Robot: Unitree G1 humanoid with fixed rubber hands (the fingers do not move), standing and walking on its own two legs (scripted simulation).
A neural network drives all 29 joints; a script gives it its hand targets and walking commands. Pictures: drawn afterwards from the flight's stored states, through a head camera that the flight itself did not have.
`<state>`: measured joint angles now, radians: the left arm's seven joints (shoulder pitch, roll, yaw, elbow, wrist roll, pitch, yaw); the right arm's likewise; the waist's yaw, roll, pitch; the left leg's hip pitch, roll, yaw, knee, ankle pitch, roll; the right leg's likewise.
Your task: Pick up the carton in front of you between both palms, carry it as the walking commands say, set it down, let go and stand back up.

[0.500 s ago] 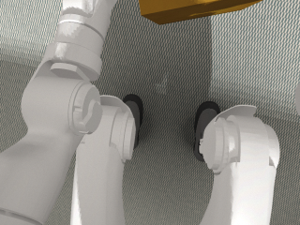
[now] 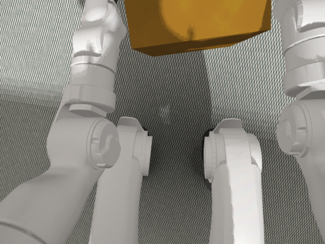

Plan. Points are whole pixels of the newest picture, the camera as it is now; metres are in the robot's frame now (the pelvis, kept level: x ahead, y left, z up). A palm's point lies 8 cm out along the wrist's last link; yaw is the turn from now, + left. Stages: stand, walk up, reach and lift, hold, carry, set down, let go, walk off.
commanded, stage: reach and lift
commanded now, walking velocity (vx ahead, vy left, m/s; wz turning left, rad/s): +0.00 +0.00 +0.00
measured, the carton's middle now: out of the picture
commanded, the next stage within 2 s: none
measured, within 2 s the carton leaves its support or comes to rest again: neither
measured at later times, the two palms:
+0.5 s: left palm out of the picture +0.50 +0.11 +0.06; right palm out of the picture +0.50 -0.19 +0.05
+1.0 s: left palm out of the picture +0.46 +0.12 +0.22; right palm out of the picture +0.44 -0.18 +0.21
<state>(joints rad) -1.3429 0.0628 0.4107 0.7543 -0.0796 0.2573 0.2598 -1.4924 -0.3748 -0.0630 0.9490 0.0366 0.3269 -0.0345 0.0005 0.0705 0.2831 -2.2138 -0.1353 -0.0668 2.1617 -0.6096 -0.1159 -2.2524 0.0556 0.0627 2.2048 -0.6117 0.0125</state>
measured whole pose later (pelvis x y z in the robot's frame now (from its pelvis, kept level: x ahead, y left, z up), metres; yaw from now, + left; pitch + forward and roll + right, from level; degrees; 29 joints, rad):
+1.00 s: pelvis +0.03 +0.01 +0.25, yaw -5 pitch +34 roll +1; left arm -0.73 -0.14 0.50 0.60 0.22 0.34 0.09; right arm -0.79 0.03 -0.39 0.68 -0.27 0.39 0.01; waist 0.01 0.03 -0.23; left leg -1.44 -0.10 -0.11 1.32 -0.47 -0.06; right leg -1.47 0.09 0.11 1.32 -0.45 0.04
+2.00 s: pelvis +0.08 +0.02 +0.40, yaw -5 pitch -3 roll +0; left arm -0.34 -0.17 0.34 0.43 0.32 0.58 0.00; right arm -0.32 0.17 -0.30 0.40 -0.31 0.63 0.01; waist -0.01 0.01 -0.02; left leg -0.18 -0.04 -0.15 0.46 -0.23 -0.01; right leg -0.19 0.04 0.13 0.45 -0.20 0.02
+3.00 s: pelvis +0.09 +0.01 +0.40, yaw -5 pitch -7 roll +0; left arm -0.29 -0.16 0.26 0.27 0.30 0.74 0.00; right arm -0.28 0.16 -0.22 0.26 -0.29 0.78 0.01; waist 0.00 0.00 -0.01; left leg -0.02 -0.03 -0.14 0.34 -0.19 -0.01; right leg -0.03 0.03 0.13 0.33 -0.17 0.01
